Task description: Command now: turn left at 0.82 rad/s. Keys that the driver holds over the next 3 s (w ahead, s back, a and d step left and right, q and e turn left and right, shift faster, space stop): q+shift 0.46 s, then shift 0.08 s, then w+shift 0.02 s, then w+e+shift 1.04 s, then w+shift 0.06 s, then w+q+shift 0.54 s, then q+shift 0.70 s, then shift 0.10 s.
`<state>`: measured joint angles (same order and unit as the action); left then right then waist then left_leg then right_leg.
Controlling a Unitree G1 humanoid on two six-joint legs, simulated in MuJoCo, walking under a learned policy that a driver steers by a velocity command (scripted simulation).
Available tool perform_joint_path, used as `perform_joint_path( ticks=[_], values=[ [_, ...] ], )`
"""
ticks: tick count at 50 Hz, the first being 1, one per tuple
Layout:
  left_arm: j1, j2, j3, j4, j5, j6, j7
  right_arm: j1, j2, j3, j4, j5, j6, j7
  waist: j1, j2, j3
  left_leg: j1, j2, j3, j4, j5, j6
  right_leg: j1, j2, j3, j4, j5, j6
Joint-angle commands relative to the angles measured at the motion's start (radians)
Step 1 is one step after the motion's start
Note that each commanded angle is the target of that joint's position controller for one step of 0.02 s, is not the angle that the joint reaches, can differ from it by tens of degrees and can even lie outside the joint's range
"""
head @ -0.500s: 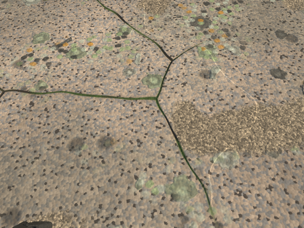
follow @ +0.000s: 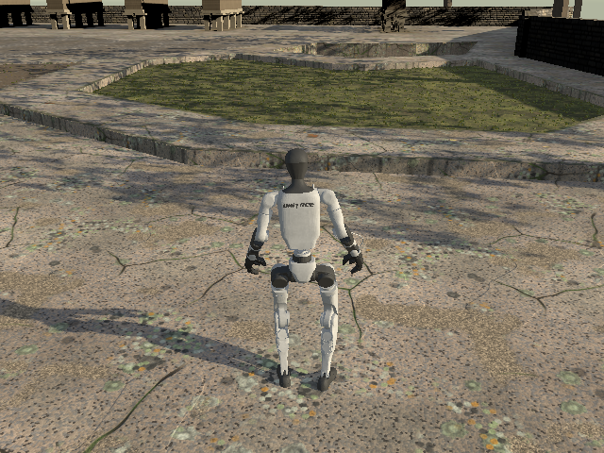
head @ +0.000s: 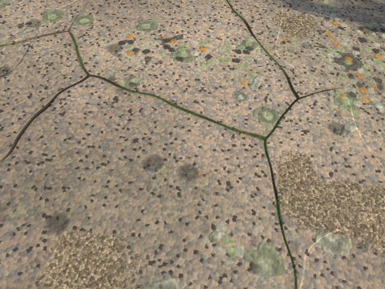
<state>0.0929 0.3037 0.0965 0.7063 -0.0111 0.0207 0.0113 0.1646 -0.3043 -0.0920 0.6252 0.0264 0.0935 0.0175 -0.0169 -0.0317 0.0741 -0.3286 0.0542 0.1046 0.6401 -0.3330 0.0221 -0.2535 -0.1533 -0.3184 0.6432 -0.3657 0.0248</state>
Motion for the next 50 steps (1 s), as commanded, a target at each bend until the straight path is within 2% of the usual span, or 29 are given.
perform_joint_path(
  ticks=[1,2,3,4,5,7,12,16,20,23,24,25,26,27,28,29,30,31,34,38,39,40,41,42,43,44,45,47,50],
  values=[
    [-0.107,0.041,0.008,-0.148,0.039,-0.023,0.0,0.181,-0.343,-0.095,-0.063,-0.039,-0.034,-0.023,-0.051,0.416,-0.226,0.412,0.328,-0.683,-0.253,0.792,0.355,-0.456,0.145,0.176,0.535,-0.354,0.077],
    [-0.15,0.096,0.023,-0.134,0.036,-0.021,0.006,0.172,-0.279,-0.08,-0.07,-0.045,-0.066,-0.008,-0.094,0.21,-0.281,0.412,0.34,-0.642,-0.292,0.643,0.38,-0.499,0.132,0.346,0.649,-0.357,0.071],
    [-0.161,0.095,0.023,-0.141,0.014,-0.025,0.01,0.143,-0.256,-0.067,-0.062,-0.034,-0.086,-0.012,-0.063,0.168,-0.22,0.365,0.288,-0.563,-0.306,0.526,0.328,-0.518,0.126,0.379,0.643,-0.26,0.043],
    [-0.136,0.094,0.026,-0.122,0.014,-0.029,0.02,0.083,-0.235,-0.063,-0.065,-0.012,-0.09,-0.022,-0.021,0.1,-0.166,0.323,0.228,-0.496,-0.305,0.443,0.267,-0.527,0.109,0.394,0.589,-0.154,0.031],
    [-0.114,0.118,0.033,-0.115,0.026,-0.029,0.029,0.023,-0.203,-0.051,-0.078,0.006,-0.083,-0.034,0.009,0.098,-0.139,0.283,0.199,-0.461,-0.302,0.437,0.23,-0.519,0.102,0.403,0.538,-0.073,0.03],
    [-0.067,0.108,0.033,-0.094,0.03,-0.032,0.026,-0.018,-0.186,-0.04,-0.104,-0.006,-0.074,-0.052,0.038,0.126,-0.167,0.227,0.149,-0.419,-0.294,0.513,0.211,-0.432,0.136,0.4,0.528,0.023,0.044],
    [-0.074,0.071,0.015,-0.084,0.016,-0.037,0.022,0.015,-0.209,-0.047,-0.11,-0.003,-0.065,-0.064,0.02,0.144,-0.174,0.223,0.097,-0.466,-0.266,0.436,0.197,-0.389,0.197,0.425,0.299,0.08,0.078],
    [-0.095,0.081,0.015,-0.082,0.011,-0.047,0.012,-0.008,-0.217,-0.052,-0.131,-0.005,-0.054,-0.063,0.008,0.19,-0.159,0.179,0.075,-0.56,-0.241,0.325,0.18,-0.322,0.224,0.452,0.144,0.077,0.077],
    [-0.082,0.101,0.022,-0.078,0.005,-0.067,-0.002,-0.03,-0.215,-0.052,-0.148,-0.003,-0.046,-0.055,0.001,0.224,-0.18,0.191,0.063,-0.659,-0.182,0.431,0.17,-0.239,0.239,0.473,0.02,0.049,0.056],
    [-0.011,0.125,0.036,-0.056,0.001,-0.081,-0.013,-0.08,-0.204,-0.047,-0.167,0.01,-0.041,-0.052,0.039,0.23,-0.19,0.159,0.014,-0.696,-0.128,0.426,0.13,-0.07,0.226,0.454,-0.209,0.149,0.028],
    [0.031,0.144,0.043,-0.04,0.007,-0.082,-0.013,-0.086,-0.179,-0.036,-0.171,0.01,-0.04,-0.053,0.05,0.196,-0.208,0.113,-0.021,-0.653,-0.07,0.316,0.093,0.048,0.162,0.466,-0.298,0.283,0.005],
    [0.014,0.197,0.05,-0.054,0.019,-0.074,-0.008,0.014,-0.103,-0.014,-0.156,-0.011,-0.039,-0.049,-0.014,-0.021,-0.261,0.019,-0.129,-0.511,0.128,-0.06,0.041,0.183,-0.047,0.659,-0.311,0.419,-0.078],
    [0.013,0.216,0.048,-0.048,0.055,-0.066,-0.009,0.023,-0.136,-0.022,-0.182,-0.01,-0.046,-0.052,-0.042,-0.266,-0.176,-0.21,-0.239,-0.36,0.32,-0.371,-0.021,0.177,-0.186,0.916,-0.337,0.578,-0.256],
    [-0.006,0.167,0.037,-0.068,0.041,-0.069,-0.009,0.072,-0.22,-0.044,-0.151,-0.023,-0.054,-0.051,-0.045,-0.199,-0.171,-0.244,-0.157,-0.342,0.515,-0.342,-0.065,0.156,-0.247,0.936,-0.319,0.568,-0.326],
    [0.0,0.119,0.022,-0.073,0.024,-0.066,-0.001,0.062,-0.241,-0.049,-0.121,-0.015,-0.053,-0.048,-0.022,-0.112,-0.177,-0.266,-0.117,-0.305,0.558,-0.231,-0.073,0.16,-0.182,0.812,-0.327,0.318,-0.29],
    [0.038,0.107,0.016,-0.06,0.009,-0.062,0.001,0.037,-0.194,-0.033,-0.11,-0.019,-0.053,-0.046,0.003,-0.08,-0.168,-0.289,-0.102,-0.281,0.536,-0.158,-0.076,0.165,-0.097,0.763,-0.358,-0.022,-0.236],
    [0.08,0.116,0.011,-0.04,-0.009,-0.062,0.001,0.025,-0.141,-0.011,-0.115,-0.025,-0.06,-0.04,0.026,-0.111,-0.148,-0.327,-0.098,-0.263,0.518,-0.122,-0.079,0.175,-0.071,0.779,-0.397,-0.215,-0.22],
    [0.122,0.128,0.007,-0.025,-0.011,-0.06,0.004,0.008,-0.103,0.008,-0.116,-0.021,-0.072,-0.028,0.046,-0.125,-0.124,-0.328,-0.093,-0.225,0.484,-0.108,-0.076,0.16,-0.059,0.779,-0.432,-0.281,-0.22],
    [0.179,0.151,0.006,-0.027,-0.009,-0.062,0.009,-0.096,-0.075,0.025,-0.141,-0.025,-0.127,-0.017,0.076,-0.125,-0.066,-0.219,-0.076,-0.139,0.223,-0.113,-0.061,0.084,-0.023,0.751,-0.474,-0.206,-0.226],
    [0.155,0.176,0.012,-0.047,-0.025,-0.06,0.003,-0.029,-0.059,0.022,-0.1,0.0,-0.188,-0.015,0.002,-0.152,-0.049,0.106,-0.117,-0.116,-0.188,-0.041,-0.036,-0.072,0.039,0.721,-0.432,-0.126,-0.222],
    [0.144,0.208,0.036,-0.011,0.057,-0.031,-0.026,0.075,-0.064,0.032,-0.042,-0.087,-0.15,-0.014,-0.038,-0.061,-0.058,0.233,-0.158,-0.042,-0.316,0.07,-0.02,-0.118,0.116,0.643,-0.336,-0.115,-0.193],
    [0.137,0.158,0.032,-0.023,0.046,-0.03,-0.03,0.145,-0.077,0.023,-0.023,-0.092,-0.144,-0.025,-0.07,-0.023,-0.078,0.467,-0.11,-0.074,-0.286,0.134,-0.013,-0.31,0.161,0.613,-0.241,-0.112,-0.155],
    [0.079,0.077,0.01,-0.061,0.029,-0.043,-0.036,0.276,-0.144,0.009,-0.01,-0.082,-0.148,-0.039,-0.148,0.089,-0.135,0.667,0.097,-0.274,-0.331,-0.083,0.015,-0.522,0.221,0.531,-0.021,-0.162,-0.104],
    [0.03,-0.011,-0.02,-0.122,0.01,-0.056,-0.037,0.3,-0.263,-0.012,-0.024,-0.089,-0.144,-0.048,-0.161,0.259,-0.147,0.645,0.367,-0.636,-0.468,-0.423,0.081,-0.689,0.267,0.425,0.234,-0.182,-0.075],
    [-0.03,0.044,-0.019,-0.158,0.028,-0.057,-0.042,0.253,-0.262,-0.024,-0.014,-0.098,-0.143,-0.052,-0.136,0.192,-0.098,0.5,0.438,-0.736,-0.466,-0.491,0.162,-0.732,0.143,0.441,0.367,-0.083,-0.076],
    [-0.023,0.065,-0.011,-0.136,0.029,-0.053,-0.051,0.192,-0.173,0.003,-0.017,-0.089,-0.152,-0.044,-0.092,0.134,-0.039,0.461,0.365,-0.635,-0.461,-0.433,0.144,-0.741,0.125,0.452,0.424,-0.006,-0.073],
    [0.033,0.073,-0.006,-0.105,0.036,-0.048,-0.064,0.158,-0.126,0.018,-0.019,-0.079,-0.159,-0.038,-0.056,0.143,-0.027,0.425,0.302,-0.516,-0.472,-0.339,0.112,-0.707,0.115,0.437,0.44,0.047,-0.06],
    [0.068,0.096,0.004,-0.077,0.05,-0.029,-0.093,0.16,-0.106,0.027,0.0,-0.069,-0.17,-0.04,-0.032,0.171,-0.021,0.385,0.239,-0.345,-0.509,-0.194,0.09,-0.674,0.102,0.385,0.514,0.1,-0.043],
    [0.004,0.062,-0.012,-0.1,0.047,-0.017,-0.111,0.217,-0.101,0.025,0.049,-0.066,-0.19,-0.029,-0.032,0.14,0.027,0.374,0.217,-0.188,-0.538,-0.02,0.081,-0.723,0.082,0.376,0.556,0.185,-0.046]
  ],
)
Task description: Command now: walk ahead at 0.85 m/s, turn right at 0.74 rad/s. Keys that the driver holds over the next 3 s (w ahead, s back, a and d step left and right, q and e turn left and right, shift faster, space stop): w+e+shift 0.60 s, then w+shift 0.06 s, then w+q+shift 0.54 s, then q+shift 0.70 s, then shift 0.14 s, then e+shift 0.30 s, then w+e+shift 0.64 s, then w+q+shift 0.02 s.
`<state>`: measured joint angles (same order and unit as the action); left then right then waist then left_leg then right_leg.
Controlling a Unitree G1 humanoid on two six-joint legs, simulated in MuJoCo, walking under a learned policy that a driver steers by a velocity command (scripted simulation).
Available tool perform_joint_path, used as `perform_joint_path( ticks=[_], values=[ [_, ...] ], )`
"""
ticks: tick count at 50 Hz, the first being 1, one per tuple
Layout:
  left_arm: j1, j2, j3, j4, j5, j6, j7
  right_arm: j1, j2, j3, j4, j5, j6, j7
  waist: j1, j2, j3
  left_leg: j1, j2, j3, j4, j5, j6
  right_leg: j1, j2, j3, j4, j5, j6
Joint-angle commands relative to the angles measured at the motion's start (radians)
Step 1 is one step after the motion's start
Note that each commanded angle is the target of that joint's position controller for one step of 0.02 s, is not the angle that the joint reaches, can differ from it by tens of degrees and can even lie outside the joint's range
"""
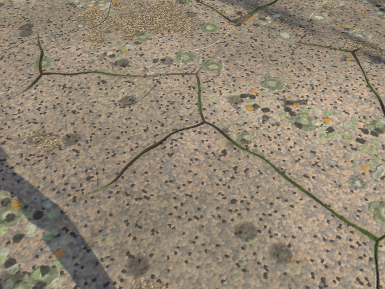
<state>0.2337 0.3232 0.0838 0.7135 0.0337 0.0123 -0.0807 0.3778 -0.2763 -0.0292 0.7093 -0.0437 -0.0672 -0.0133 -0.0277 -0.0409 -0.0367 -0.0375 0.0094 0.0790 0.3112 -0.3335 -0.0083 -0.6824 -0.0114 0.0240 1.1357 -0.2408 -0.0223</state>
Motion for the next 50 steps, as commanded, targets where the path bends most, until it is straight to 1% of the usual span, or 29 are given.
perform_joint_path(
  ticks=[1,5,7,9,10,11,12,13,14,15,16,19,21,24,28,30,31,32,33,34,35,36,37,38,41,43,46,48,50],
  values=[
    [-0.166,0.04,-0.003,-0.119,0.002,-0.006,-0.023,0.011,-0.125,-0.038,-0.021,0.004,-0.035,0.004,-0.018,0.145,0.155,0.078,0.26,-0.116,-0.218,0.026,0.107,-0.3,-0.067,0.029,0.045,0.082,-0.003],
    [-0.306,0.03,-0.031,-0.171,0.003,-0.005,-0.043,0.03,-0.121,-0.038,0.031,0.0,-0.045,0.002,-0.03,0.127,0.217,0.037,0.235,0.076,-0.263,0.219,0.086,-0.18,-0.076,-0.101,-0.186,0.137,-0.053],
    [-0.33,0.008,-0.048,-0.184,-0.001,-0.006,-0.041,0.042,-0.149,-0.041,0.056,0.0,-0.043,-0.003,-0.017,0.115,0.21,0.049,0.226,0.163,-0.2,0.629,0.071,-0.035,-0.029,-0.187,-0.315,0.09,-0.112],
    [-0.223,0.036,-0.04,-0.16,-0.009,-0.006,-0.018,0.064,-0.212,-0.053,0.073,-0.001,-0.028,-0.009,0.057,0.159,0.092,0.131,0.249,0.187,0.033,1.286,0.066,0.153,0.078,-0.253,-0.327,-0.009,-0.166],
    [-0.059,0.074,-0.023,-0.121,-0.015,-0.01,-0.006,0.048,-0.253,-0.064,0.069,-0.005,-0.009,-0.011,0.144,0.185,-0.01,0.119,0.272,0.184,0.255,1.432,0.069,0.327,0.123,-0.247,-0.32,-0.087,-0.191],
    [0.169,0.13,0.006,-0.055,-0.013,-0.018,0.009,0.013,-0.268,-0.068,0.049,-0.001,-0.001,-0.01,0.248,0.174,-0.128,-0.014,0.273,0.167,0.539,1.366,0.068,0.627,0.155,-0.198,-0.379,-0.089,-0.223],
    [0.269,0.204,0.04,0.0,-0.007,-0.016,0.033,0.016,-0.215,-0.054,0.043,-0.012,-0.005,0.001,0.261,0.068,-0.175,-0.277,0.194,0.149,0.871,0.751,0.039,0.901,0.089,-0.024,-0.448,-0.158,-0.237],
    [0.16,0.339,0.068,-0.03,-0.002,0.001,0.044,0.022,-0.079,-0.018,-0.064,0.003,-0.024,0.027,0.12,-0.249,-0.215,-0.719,-0.019,0.078,1.274,-0.14,-0.03,1.101,-0.198,0.595,-0.68,-0.397,-0.37],
    [0.203,0.332,0.074,-0.058,-0.013,0.008,0.047,-0.119,-0.165,-0.025,-0.116,0.0,-0.047,0.028,0.2,-0.069,-0.295,-0.822,-0.019,-0.148,1.329,-0.041,-0.009,1.119,-0.226,0.813,-0.823,-0.436,-0.395],
    [0.192,0.303,0.067,-0.028,-0.012,0.003,0.06,-0.178,-0.163,-0.02,-0.135,0.008,-0.06,0.027,0.176,-0.02,-0.168,-0.863,0.035,-0.168,1.282,0.006,0.002,1.02,-0.231,0.745,-0.868,-0.361,-0.368],
    [0.171,0.247,0.054,-0.013,-0.012,-0.01,0.068,-0.149,-0.149,-0.009,-0.119,0.007,-0.065,0.022,0.11,0.073,-0.04,-0.805,0.083,-0.156,1.165,0.043,0.004,0.831,-0.202,0.652,-0.879,-0.235,-0.334],
    [0.07,0.165,0.017,-0.026,-0.018,-0.048,0.077,-0.082,-0.129,0.004,-0.097,-0.036,-0.009,0.021,-0.011,0.082,0.067,-0.63,0.134,-0.157,0.999,-0.033,-0.031,0.475,-0.081,0.449,-0.9,-0.071,-0.325],
    [0.08,0.151,0.01,-0.018,-0.029,-0.069,0.071,-0.15,-0.117,0.01,-0.125,-0.039,0.018,0.025,-0.015,0.077,0.126,-0.619,0.146,-0.121,0.858,-0.037,-0.057,0.353,-0.036,0.387,-0.949,-0.043,-0.328],
    [0.104,0.158,0.016,-0.01,-0.025,-0.083,0.068,-0.346,-0.086,0.03,-0.196,-0.018,0.015,0.04,0.035,0.049,0.186,-0.565,0.113,-0.075,0.572,0.228,-0.073,0.278,0.028,0.339,-0.991,0.098,-0.285],
    [0.167,0.191,0.031,0.026,-0.045,-0.089,0.07,-0.42,-0.094,0.033,-0.211,0.008,0.002,0.044,0.092,0.005,0.111,-0.43,0.034,-0.072,0.326,0.44,-0.034,0.446,-0.004,0.362,-0.934,0.486,-0.223],
    [0.149,0.215,0.037,0.03,-0.044,-0.087,0.079,-0.366,-0.126,0.021,-0.195,0.01,-0.001,0.033,0.061,0.006,0.056,-0.298,-0.009,-0.085,0.239,0.38,-0.014,0.534,-0.004,0.369,-0.832,0.683,-0.179],
    [0.147,0.24,0.04,0.038,-0.037,-0.088,0.081,-0.263,-0.165,0.003,-0.163,0.012,-0.002,0.023,0.016,0.003,-0.023,-0.184,-0.043,-0.075,0.25,0.302,-0.001,0.589,-0.009,0.364,-0.717,0.853,-0.157],
    [0.118,0.265,0.042,0.041,-0.024,-0.09,0.078,-0.094,-0.209,-0.02,-0.12,0.017,-0.004,0.007,-0.084,0.001,-0.113,-0.017,-0.043,-0.061,0.266,0.222,0.014,0.584,-0.013,0.35,-0.514,0.924,-0.138],
    [0.071,0.23,0.033,0.042,-0.01,-0.1,0.074,0.125,-0.244,-0.043,-0.064,0.015,-0.006,-0.016,-0.202,0.013,-0.19,0.206,0.013,-0.077,0.277,0.146,0.03,0.473,0.022,0.304,-0.252,0.84,-0.123],
    [0.088,0.076,-0.006,0.026,-0.008,-0.114,0.077,0.284,-0.302,-0.064,-0.025,-0.019,-0.013,-0.033,-0.221,0.222,-0.279,0.397,0.224,-0.35,0.229,-0.239,0.08,0.269,0.116,0.216,0.14,0.243,-0.112],
    [0.239,0.005,-0.037,-0.013,-0.049,-0.118,0.062,0.17,-0.359,-0.077,-0.017,-0.029,-0.014,-0.013,-0.053,0.532,-0.343,0.432,0.403,-0.992,-0.04,-0.329,0.195,0.052,0.216,0.166,0.301,-0.213,-0.081],
    [0.174,0.077,-0.037,0.022,-0.014,-0.104,0.071,0.028,-0.243,-0.067,-0.044,-0.01,-0.01,0.006,-0.046,0.296,-0.188,0.314,0.355,-0.96,-0.052,-0.429,0.226,-0.03,0.112,0.154,0.312,-0.118,-0.102],
    [0.073,0.102,-0.034,0.012,0.002,-0.097,0.06,-0.008,-0.173,-0.055,-0.036,0.006,-0.01,0.015,-0.051,0.136,-0.088,0.181,0.313,-0.799,-0.037,-0.336,0.24,-0.023,0.079,0.138,0.281,-0.054,-0.094],
    [-0.004,0.099,-0.038,-0.011,0.015,-0.096,0.052,-0.004,-0.146,-0.05,-0.008,0.005,-0.011,0.021,-0.044,0.058,-0.029,0.082,0.267,-0.692,-0.041,-0.213,0.23,-0.009,0.055,0.128,0.22,-0.053,-0.09],
    [-0.088,0.045,-0.065,-0.077,0.047,-0.082,0.037,0.069,-0.108,-0.031,0.084,0.021,-0.028,0.024,0.017,0.12,0.067,-0.048,0.184,-0.564,-0.07,-0.009,0.236,-0.037,-0.011,0.092,0.075,-0.12,-0.053],
    [-0.162,0.038,-0.083,-0.128,0.053,-0.082,0.03,0.081,-0.13,-0.038,0.098,0.029,-0.036,0.019,0.033,0.108,0.107,-0.113,0.178,-0.533,-0.128,0.043,0.257,-0.064,-0.052,0.065,-0.065,-0.096,-0.014],
    [-0.268,0.023,-0.113,-0.175,0.017,-0.095,0.004,0.004,-0.189,-0.064,0.076,0.027,-0.035,0.019,0.045,0.113,0.13,-0.374,0.099,-0.383,-0.227,0.125,0.218,0.256,-0.025,-0.011,-0.425,0.109,0.023],
    [-0.256,0.048,-0.103,-0.16,0.001,-0.092,0.009,0.026,-0.225,-0.076,0.081,0.043,-0.04,0.036,0.043,0.113,0.11,-0.401,0.131,-0.388,-0.252,0.247,0.208,0.433,0.007,-0.042,-0.467,0.203,0.021],
    [-0.214,0.087,-0.082,-0.139,0.005,-0.092,0.032,0.063,-0.226,-0.075,0.098,0.051,-0.038,0.042,0.057,0.084,0.066,-0.281,0.131,-0.363,-0.116,0.466,0.175,0.499,0.022,-0.038,-0.538,0.184,0.009]
  ],
)
Over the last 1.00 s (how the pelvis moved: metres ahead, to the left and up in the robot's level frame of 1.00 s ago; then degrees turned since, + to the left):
0.17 0.07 0.01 21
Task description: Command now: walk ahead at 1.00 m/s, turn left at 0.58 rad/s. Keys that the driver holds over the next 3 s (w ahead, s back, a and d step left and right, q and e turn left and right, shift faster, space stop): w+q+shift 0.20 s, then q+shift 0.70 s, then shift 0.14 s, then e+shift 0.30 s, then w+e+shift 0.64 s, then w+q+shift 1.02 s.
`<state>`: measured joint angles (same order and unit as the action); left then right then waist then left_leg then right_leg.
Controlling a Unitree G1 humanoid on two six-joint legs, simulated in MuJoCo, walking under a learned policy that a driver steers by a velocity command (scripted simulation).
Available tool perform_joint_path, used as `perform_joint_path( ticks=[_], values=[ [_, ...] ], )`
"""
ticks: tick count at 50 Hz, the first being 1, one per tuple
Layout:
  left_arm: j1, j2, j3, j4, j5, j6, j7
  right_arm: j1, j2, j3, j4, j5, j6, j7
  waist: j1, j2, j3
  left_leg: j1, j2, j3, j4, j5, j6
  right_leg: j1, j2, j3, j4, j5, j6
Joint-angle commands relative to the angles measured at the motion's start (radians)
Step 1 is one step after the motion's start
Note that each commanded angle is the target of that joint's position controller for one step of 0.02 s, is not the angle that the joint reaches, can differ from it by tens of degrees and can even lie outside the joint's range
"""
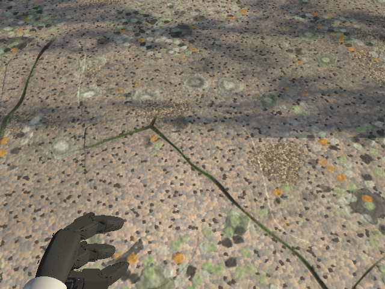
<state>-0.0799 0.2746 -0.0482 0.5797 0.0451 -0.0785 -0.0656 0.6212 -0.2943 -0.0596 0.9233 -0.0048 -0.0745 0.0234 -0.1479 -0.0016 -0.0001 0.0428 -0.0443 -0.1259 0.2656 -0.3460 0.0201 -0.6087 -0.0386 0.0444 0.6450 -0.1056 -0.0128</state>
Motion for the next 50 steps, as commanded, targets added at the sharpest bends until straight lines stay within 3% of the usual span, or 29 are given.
perform_joint_path(
  ticks=[1,2,3,4,5,6,7,10,13,16,17,20,21,22,23,24,25,27,30,33,37,42,43,44,45,46,47,48,50],
  values=[
    [0.199,0.158,0.066,0.03,0.003,-0.005,0.033,-0.163,-0.217,-0.047,-0.105,0.01,-0.028,0.006,0.222,0.014,-0.043,-0.319,0.145,-0.116,0.119,0.639,0.126,0.536,0.078,-0.07,-0.08,-0.01,-0.013],
    [0.341,0.182,0.084,0.067,0.012,-0.009,0.051,-0.165,-0.224,-0.05,-0.103,0.012,-0.027,0.007,0.293,0.001,-0.132,-0.389,0.097,-0.089,0.359,0.651,0.106,0.725,0.053,-0.062,-0.071,-0.062,-0.023],
    [0.523,0.254,0.114,0.081,0.033,-0.014,0.075,-0.186,-0.161,-0.035,-0.125,0.015,-0.034,0.004,0.372,-0.079,-0.243,-0.539,0.036,-0.036,0.691,0.421,0.086,0.915,-0.16,0.161,-0.123,-0.37,-0.051],
    [0.564,0.314,0.124,0.085,0.051,-0.009,0.088,-0.147,-0.015,-0.004,-0.165,0.027,-0.029,-0.007,0.307,-0.244,-0.293,-0.735,-0.011,0.01,0.986,-0.148,0.083,0.975,-0.414,0.583,-0.304,-0.721,-0.072],
    [0.485,0.296,0.132,0.081,0.024,0.003,0.091,-0.14,-0.062,-0.005,-0.19,0.029,-0.014,-0.008,0.259,-0.277,-0.271,-0.84,0.009,0.028,1.101,-0.056,0.092,0.893,-0.434,0.828,-0.44,-0.819,-0.136],
    [0.395,0.195,0.115,0.074,0.012,0.001,0.087,-0.214,-0.089,-0.01,-0.181,0.007,0.004,-0.008,0.229,-0.152,-0.118,-0.883,0.076,0.045,1.104,0.028,0.091,0.783,-0.382,0.642,-0.418,-0.729,-0.139],
    [0.367,0.135,0.104,0.083,0.004,-0.006,0.079,-0.267,-0.086,-0.011,-0.175,-0.005,0.014,0.003,0.22,-0.082,-0.038,-0.865,0.106,0.051,1.062,0.072,0.082,0.683,-0.327,0.46,-0.406,-0.507,-0.131],
    [0.4,0.082,0.093,0.145,-0.011,-0.031,0.074,-0.324,-0.031,-0.004,-0.192,-0.023,0.053,0.031,0.167,-0.107,0.047,-0.835,0.159,0.056,0.998,0.091,0.057,0.566,-0.248,0.167,-0.439,-0.134,-0.087],
    [0.401,0.047,0.085,0.182,-0.031,-0.05,0.069,-0.446,-0.001,0.009,-0.27,-0.033,0.068,0.038,0.129,-0.08,0.085,-0.871,0.137,0.124,0.908,0.143,0.04,0.562,-0.221,-0.058,-0.414,0.511,-0.074],
    [0.311,0.077,0.091,0.181,-0.042,-0.052,0.08,-0.515,0.01,0.031,-0.304,-0.027,0.052,0.069,0.097,-0.068,0.089,-0.603,0.069,0.239,0.486,0.396,0.046,0.43,-0.119,-0.267,-0.417,0.557,-0.028],
    [0.248,0.191,0.127,0.13,-0.067,-0.039,0.112,-0.467,-0.024,0.01,-0.299,0.057,0.026,0.057,0.091,-0.084,0.045,-0.507,0.027,0.248,0.445,0.449,0.023,0.439,-0.104,-0.26,-0.351,0.676,-0.015],
    [0.248,0.279,0.159,0.102,-0.078,-0.016,0.137,-0.276,-0.147,-0.041,-0.274,0.037,0.034,0.056,-0.021,-0.104,-0.116,-0.183,-0.05,0.242,0.381,0.434,0.074,0.467,-0.153,-0.226,-0.035,0.934,0.012],
    [0.249,0.247,0.152,0.095,-0.083,-0.012,0.128,-0.131,-0.208,-0.073,-0.238,0.031,0.05,0.042,-0.081,-0.056,-0.178,0.027,-0.047,0.191,0.346,0.523,0.114,0.385,-0.125,-0.214,0.203,0.756,0.029],
    [0.301,0.131,0.123,0.112,-0.074,-0.017,0.105,-0.14,-0.218,-0.075,-0.224,0.038,0.062,0.017,-0.038,0.118,-0.099,0.149,0.013,0.09,0.26,0.631,0.156,0.186,-0.002,-0.198,0.496,-0.174,0.075],
    [0.428,0.046,0.089,0.072,-0.017,-0.022,0.084,-0.236,-0.302,-0.071,-0.298,-0.008,0.052,-0.001,0.094,0.354,-0.168,0.287,0.192,-0.23,0.383,1.226,0.287,-0.031,0.113,-0.116,0.9,-0.603,0.101],
    [0.502,0.152,0.091,0.037,-0.038,-0.034,0.072,-0.26,-0.306,-0.074,-0.367,-0.046,0.037,0.01,0.075,0.259,-0.48,0.438,0.377,-0.589,0.229,0.962,0.477,-0.127,0.134,0.107,1.035,-0.542,0.099],
    [0.415,0.239,0.107,0.029,-0.05,-0.038,0.074,-0.355,-0.284,-0.077,-0.41,-0.018,0.038,0.017,0.076,0.063,-0.422,0.315,0.336,-0.601,0.134,0.665,0.446,-0.112,0.091,0.142,0.938,-0.441,0.072],
    [0.336,0.222,0.112,0.021,-0.036,-0.017,0.095,-0.456,-0.213,-0.057,-0.426,0.033,0.032,0.012,0.158,-0.108,-0.19,0.01,0.236,-0.508,0.079,0.516,0.366,-0.098,0.041,0.132,0.782,-0.371,0.081],
    [0.315,0.2,0.117,0.02,-0.026,0.009,0.107,-0.488,-0.197,-0.06,-0.412,0.021,0.041,-0.009,0.194,-0.066,-0.094,-0.256,0.149,-0.352,0.089,0.78,0.321,0.016,0.024,0.125,0.577,-0.357,0.115],
    [0.239,0.12,0.1,-0.005,-0.025,0.015,0.109,-0.474,-0.208,-0.068,-0.393,0.03,0.07,-0.047,0.183,-0.038,-0.145,-0.317,0.069,-0.291,0.144,0.87,0.256,0.069,0.078,0.092,0.345,-0.227,0.137],
    [0.142,0.103,0.101,-0.02,-0.039,0.027,0.097,-0.487,-0.199,-0.07,-0.402,0.043,0.119,-0.081,0.153,0.065,-0.176,-0.343,0.01,-0.312,0.176,0.604,0.151,0.155,0.133,0.104,0.129,-0.035,0.133],
    [0.123,0.141,0.133,-0.012,-0.047,0.011,0.087,-0.494,-0.151,-0.063,-0.422,0.031,0.123,-0.075,0.152,0.168,-0.109,-0.321,0.006,-0.461,0.254,0.323,0.111,0.279,0.117,0.163,-0.154,-0.006,0.103],
    [0.156,0.141,0.14,0.003,-0.049,0.005,0.085,-0.494,-0.132,-0.058,-0.424,0.034,0.123,-0.07,0.169,0.137,-0.106,-0.358,-0.033,-0.435,0.335,0.164,0.082,0.38,0.077,0.154,-0.275,0.11,0.074],
    [0.162,0.167,0.145,-0.002,-0.038,0.011,0.09,-0.401,-0.057,-0.036,-0.412,0.027,0.123,-0.062,0.125,-0.014,-0.162,-0.469,-0.105,-0.323,0.539,-0.213,0.037,0.558,-0.119,0.283,-0.277,0.201,-0.017],
    [0.164,0.199,0.146,-0.025,-0.003,0.031,0.095,-0.368,-0.074,-0.037,-0.43,0.03,0.122,-0.06,0.095,-0.184,-0.152,-0.638,-0.194,-0.152,0.707,-0.38,-0.009,0.613,-0.297,0.508,-0.295,0.333,-0.163],
    [0.203,0.17,0.149,-0.018,0.005,0.036,0.094,-0.315,-0.171,-0.06,-0.424,0.016,0.113,-0.05,0.09,-0.238,-0.191,-0.638,-0.113,-0.136,0.882,-0.341,-0.062,0.572,-0.364,0.624,-0.303,0.31,-0.245],
    [0.15,0.156,0.146,-0.027,-0.006,0.042,0.096,-0.327,-0.219,-0.074,-0.405,0.031,0.117,-0.048,0.085,-0.23,-0.149,-0.685,-0.059,-0.079,0.98,-0.247,-0.088,0.533,-0.345,0.574,-0.31,0.14,-0.257],
    [0.131,0.113,0.136,-0.038,-0.013,0.053,0.1,-0.359,-0.232,-0.078,-0.375,0.032,0.126,-0.055,0.114,-0.133,-0.107,-0.675,-0.026,-0.06,1.023,-0.16,-0.101,0.466,-0.248,0.454,-0.316,-0.017,-0.209],
    [0.102,0.11,0.123,-0.043,-0.025,0.071,0.108,-0.377,-0.169,-0.056,-0.374,0.024,0.139,-0.062,0.118,-0.079,-0.047,-0.636,-0.028,0.005,1.074,-0.09,-0.113,0.344,-0.164,0.311,-0.334,0.008,-0.175]
  ],
)
Over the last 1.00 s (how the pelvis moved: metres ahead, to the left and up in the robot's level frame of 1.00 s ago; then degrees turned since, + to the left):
0.80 -0.36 0.00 -33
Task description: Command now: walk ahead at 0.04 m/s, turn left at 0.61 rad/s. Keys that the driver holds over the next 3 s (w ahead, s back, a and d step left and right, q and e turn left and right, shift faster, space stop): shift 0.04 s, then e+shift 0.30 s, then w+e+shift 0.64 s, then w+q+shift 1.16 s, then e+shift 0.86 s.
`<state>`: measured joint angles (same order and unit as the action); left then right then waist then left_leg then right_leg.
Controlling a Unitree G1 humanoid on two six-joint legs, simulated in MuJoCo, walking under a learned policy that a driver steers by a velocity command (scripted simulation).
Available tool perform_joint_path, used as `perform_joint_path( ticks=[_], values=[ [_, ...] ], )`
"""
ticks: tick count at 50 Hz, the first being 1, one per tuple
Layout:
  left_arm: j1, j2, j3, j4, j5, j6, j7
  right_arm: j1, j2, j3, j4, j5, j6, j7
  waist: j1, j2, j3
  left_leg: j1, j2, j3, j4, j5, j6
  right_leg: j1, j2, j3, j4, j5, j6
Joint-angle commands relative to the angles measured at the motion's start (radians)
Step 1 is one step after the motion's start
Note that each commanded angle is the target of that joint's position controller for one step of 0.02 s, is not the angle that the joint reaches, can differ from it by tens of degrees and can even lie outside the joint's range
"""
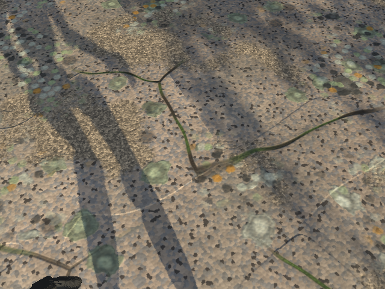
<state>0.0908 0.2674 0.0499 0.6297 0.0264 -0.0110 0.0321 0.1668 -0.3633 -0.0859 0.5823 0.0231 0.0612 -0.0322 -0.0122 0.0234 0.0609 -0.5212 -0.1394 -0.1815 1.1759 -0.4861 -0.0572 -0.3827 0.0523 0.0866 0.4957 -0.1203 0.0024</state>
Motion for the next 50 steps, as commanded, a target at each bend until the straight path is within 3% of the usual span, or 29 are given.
perform_joint_path(
  ticks=[1,3,6,9,11,12,13,14,15,17,20,23,28,29,31,33,34,35,36,37,38,39,40,41,42,43,44,47,50],
  values=[
    [-0.058,0.124,0.026,-0.082,-0.005,0.009,0.012,0.068,-0.071,-0.018,-0.039,-0.009,0.0,-0.005,-0.013,-0.101,-0.104,-0.047,0.07,0.088,0.125,0.069,-0.035,0.102,-0.229,0.22,-0.193,0.045,-0.189],
    [-0.01,0.123,0.027,-0.056,-0.003,0.017,0.009,0.045,-0.021,0.005,-0.044,-0.013,-0.013,-0.004,0.012,-0.136,-0.134,-0.001,0.077,0.117,-0.022,0.055,-0.035,0.141,-0.198,0.172,-0.193,0.058,-0.196],
    [0.008,0.105,0.021,-0.03,-0.022,0.022,-0.013,0.042,0.041,0.032,-0.026,-0.035,-0.026,0.004,0.019,-0.209,-0.154,0.159,0.118,0.138,-0.346,-0.015,-0.023,0.142,-0.185,0.197,-0.205,-0.06,-0.194],
    [0.061,0.181,0.048,-0.018,-0.045,0.033,-0.02,0.064,-0.008,0.01,0.009,-0.021,-0.031,0.011,0.023,-0.237,-0.114,0.25,0.078,0.157,-0.616,0.119,0.01,0.131,-0.2,0.297,-0.195,-0.141,-0.195],
    [0.091,0.184,0.052,-0.01,-0.064,0.03,-0.016,0.114,-0.037,-0.003,0.031,-0.019,-0.036,0.01,-0.008,-0.201,-0.115,0.418,0.097,0.133,-0.786,0.224,0.084,0.023,-0.17,0.321,-0.183,-0.207,-0.135],
    [0.091,0.151,0.045,-0.015,-0.061,0.021,-0.018,0.163,-0.083,-0.014,0.034,-0.034,-0.034,0.002,-0.024,-0.119,-0.147,0.547,0.234,0.039,-0.789,0.245,0.136,-0.098,-0.125,0.272,-0.087,-0.304,-0.076],
    [0.014,0.111,0.038,-0.073,-0.071,0.006,-0.02,0.165,-0.164,-0.039,0.064,-0.065,-0.031,0.004,-0.025,0.214,-0.104,0.462,0.422,-0.152,-0.854,0.25,0.251,-0.257,0.012,0.025,0.116,-0.349,-0.016],
    [0.03,0.172,0.06,-0.062,-0.056,-0.002,-0.014,0.091,-0.125,-0.03,0.03,-0.087,-0.041,0.004,-0.035,0.213,-0.097,0.398,0.534,-0.223,-0.893,0.408,0.329,-0.262,-0.006,-0.009,0.371,-0.446,0.03],
    [0.064,0.194,0.078,-0.038,-0.056,0.005,-0.013,0.025,-0.062,-0.009,0.009,-0.087,-0.052,-0.005,-0.006,0.158,-0.096,0.38,0.517,-0.166,-0.88,0.53,0.324,-0.261,-0.019,-0.001,0.552,-0.43,0.05],
    [0.17,0.164,0.081,0.014,-0.053,0.044,-0.002,-0.093,-0.001,0.008,-0.014,-0.049,-0.067,-0.016,0.045,0.122,-0.083,0.395,0.429,-0.006,-0.847,0.604,0.254,-0.289,-0.04,-0.004,0.707,-0.332,0.086],
    [0.092,0.134,0.064,-0.039,-0.061,0.049,-0.025,0.034,-0.028,-0.003,0.019,-0.02,-0.082,-0.025,-0.03,0.153,-0.071,0.496,0.424,-0.004,-0.98,0.023,0.228,-0.43,-0.113,-0.066,0.699,-0.171,0.097],
    [0.004,0.116,0.053,-0.09,-0.061,0.029,-0.048,0.117,-0.062,-0.018,0.044,-0.028,-0.103,-0.021,-0.081,0.106,-0.039,0.598,0.469,-0.006,-1.029,-0.063,0.222,-0.5,-0.138,-0.068,0.571,-0.147,0.081],
    [-0.023,0.088,0.035,-0.123,-0.062,0.011,-0.076,0.122,-0.111,-0.043,0.069,-0.023,-0.132,0.003,-0.067,0.101,0.018,0.563,0.502,0.136,-1.068,-0.007,0.205,-0.432,-0.182,-0.09,0.429,-0.138,0.033],
    [-0.062,0.115,0.04,-0.127,0.039,0.048,-0.121,0.162,-0.091,-0.03,0.088,-0.085,-0.132,0.021,-0.075,0.077,0.012,0.512,0.486,0.216,-1.073,-0.065,0.172,-0.354,-0.151,-0.152,0.383,-0.156,0.007],
    [-0.099,0.117,0.039,-0.143,0.015,0.06,-0.153,0.154,-0.105,-0.033,0.095,-0.083,-0.133,0.027,-0.076,0.145,0.039,0.451,0.473,0.281,-1.071,-0.092,0.142,-0.274,-0.148,-0.189,0.326,-0.181,-0.031],
    [-0.112,0.121,0.034,-0.146,0.008,0.056,-0.158,0.159,-0.124,-0.036,0.106,-0.079,-0.125,0.029,-0.064,0.139,0.054,0.442,0.488,0.324,-1.046,-0.063,0.135,-0.209,-0.133,-0.224,0.277,-0.231,-0.071],
    [-0.083,0.127,0.033,-0.134,0.008,0.053,-0.15,0.153,-0.132,-0.036,0.109,-0.077,-0.117,0.032,-0.041,0.127,0.042,0.431,0.49,0.354,-0.998,0.02,0.133,-0.136,-0.105,-0.251,0.247,-0.26,-0.094],
    [0.017,0.136,0.038,-0.098,0.007,0.046,-0.136,0.133,-0.146,-0.039,0.111,-0.069,-0.111,0.034,0.022,0.105,0.005,0.388,0.476,0.402,-0.855,0.268,0.129,0.014,-0.045,-0.292,0.218,-0.279,-0.116],
    [0.218,0.162,0.057,-0.023,0.007,0.037,-0.112,0.123,-0.143,-0.035,0.113,-0.057,-0.107,0.039,0.133,0.011,-0.1,0.312,0.421,0.486,-0.537,0.597,0.117,0.273,0.028,-0.295,0.18,-0.267,-0.147],
    [0.49,0.248,0.089,0.062,0.003,0.031,-0.085,0.09,-0.101,-0.017,0.084,-0.068,-0.107,0.045,0.261,-0.179,-0.223,0.066,0.358,0.5,-0.094,0.538,0.083,0.578,-0.023,-0.12,0.099,-0.432,-0.181],
    [0.436,0.391,0.1,0.021,-0.016,0.029,-0.067,0.026,0.061,0.027,-0.027,-0.08,-0.122,0.062,0.187,-0.479,-0.215,-0.362,0.185,0.346,0.188,-0.131,0.023,0.666,-0.284,0.502,-0.198,-0.828,-0.27],
    [0.368,0.367,0.095,-0.022,-0.024,0.029,-0.061,-0.136,-0.029,0.016,-0.075,-0.1,-0.135,0.064,0.228,-0.274,-0.162,-0.493,0.174,0.142,0.262,-0.028,0.023,0.597,-0.33,0.71,-0.341,-0.792,-0.297],
    [0.348,0.328,0.083,-0.002,-0.008,0.028,-0.052,-0.129,-0.054,0.013,-0.075,-0.093,-0.146,0.068,0.176,-0.188,-0.094,-0.52,0.218,0.133,0.251,0.068,0.036,0.564,-0.345,0.618,-0.292,-0.641,-0.295],
    [0.331,0.294,0.075,0.001,-0.006,0.022,-0.046,-0.037,-0.058,0.019,-0.029,-0.092,-0.154,0.065,0.114,-0.115,-0.069,-0.434,0.261,0.135,0.153,0.151,0.042,0.464,-0.311,0.511,-0.268,-0.525,-0.28],
    [0.267,0.269,0.066,-0.011,-0.005,0.013,-0.044,0.026,-0.067,0.019,0.004,-0.098,-0.149,0.063,0.054,-0.083,-0.048,-0.329,0.287,0.139,0.085,0.186,0.035,0.351,-0.249,0.409,-0.268,-0.448,-0.26],
    [0.219,0.242,0.054,-0.019,-0.008,0.002,-0.042,0.068,-0.066,0.022,0.025,-0.104,-0.135,0.065,0.016,-0.102,-0.038,-0.255,0.293,0.14,0.043,0.212,0.023,0.266,-0.199,0.349,-0.29,-0.416,-0.256],
    [0.213,0.222,0.045,-0.017,-0.011,-0.012,-0.044,0.068,-0.067,0.023,0.033,-0.105,-0.117,0.067,0.006,-0.099,-0.029,-0.223,0.286,0.151,0.024,0.236,0.012,0.218,-0.17,0.318,-0.308,-0.375,-0.264],
    [0.275,0.211,0.044,0.02,-0.02,-0.041,-0.052,-0.064,-0.045,0.035,-0.004,-0.089,-0.09,0.068,0.019,-0.049,0.048,-0.248,0.262,0.185,-0.133,0.317,-0.017,0.156,-0.13,0.288,-0.374,-0.242,-0.292],
    [0.33,0.206,0.045,0.058,-0.021,-0.055,-0.049,-0.179,-0.003,0.057,-0.026,-0.072,-0.1,0.079,0.054,-0.049,0.058,-0.228,0.213,0.209,-0.372,0.465,-0.016,0.214,-0.102,0.24,-0.366,-0.014,-0.276]
  ],
)
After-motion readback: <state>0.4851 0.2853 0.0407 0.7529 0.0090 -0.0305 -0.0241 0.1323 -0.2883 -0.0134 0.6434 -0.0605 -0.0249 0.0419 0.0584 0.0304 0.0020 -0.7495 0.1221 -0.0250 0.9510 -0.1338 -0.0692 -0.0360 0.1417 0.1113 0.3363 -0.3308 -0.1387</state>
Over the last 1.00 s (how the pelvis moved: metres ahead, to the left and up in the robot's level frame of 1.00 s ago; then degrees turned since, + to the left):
0.62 0.03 -0.01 55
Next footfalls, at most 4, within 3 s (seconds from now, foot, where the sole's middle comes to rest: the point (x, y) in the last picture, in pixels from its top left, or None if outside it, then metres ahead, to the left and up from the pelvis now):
0.22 left None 0.03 0.12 -0.77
0.74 right None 0.14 -0.23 -0.77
1.18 left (322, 250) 0.58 -0.42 -0.77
1.60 right None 0.78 -0.83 -0.77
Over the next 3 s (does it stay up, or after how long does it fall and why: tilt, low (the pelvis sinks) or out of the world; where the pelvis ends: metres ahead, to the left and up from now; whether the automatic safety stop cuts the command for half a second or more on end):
stays up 1.61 -0.73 0.00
